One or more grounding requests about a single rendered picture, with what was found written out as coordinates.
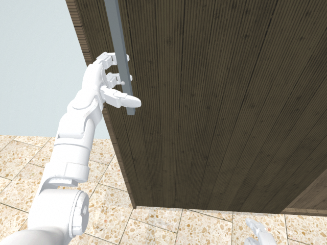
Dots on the left robot forearm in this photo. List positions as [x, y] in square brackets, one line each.
[68, 165]

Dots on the robot left hand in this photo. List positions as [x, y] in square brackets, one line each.
[95, 78]

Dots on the robot right hand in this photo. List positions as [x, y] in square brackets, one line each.
[264, 238]

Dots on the handle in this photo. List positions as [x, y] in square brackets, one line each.
[114, 18]

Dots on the wardrobe door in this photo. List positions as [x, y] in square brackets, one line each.
[314, 196]
[233, 93]

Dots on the robot left upper arm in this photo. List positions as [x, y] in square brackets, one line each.
[58, 215]

